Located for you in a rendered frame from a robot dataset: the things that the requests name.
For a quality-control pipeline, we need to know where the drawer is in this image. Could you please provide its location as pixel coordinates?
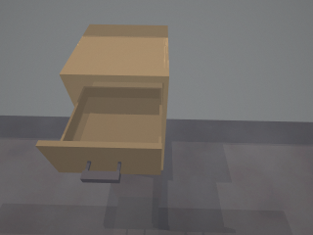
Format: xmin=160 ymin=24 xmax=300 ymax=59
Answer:
xmin=35 ymin=86 xmax=162 ymax=175

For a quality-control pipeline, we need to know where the cabinet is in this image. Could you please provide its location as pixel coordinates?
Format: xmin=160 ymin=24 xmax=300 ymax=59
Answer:
xmin=60 ymin=24 xmax=169 ymax=170

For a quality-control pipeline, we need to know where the handle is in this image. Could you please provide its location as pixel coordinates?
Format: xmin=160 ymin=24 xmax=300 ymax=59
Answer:
xmin=80 ymin=161 xmax=121 ymax=184

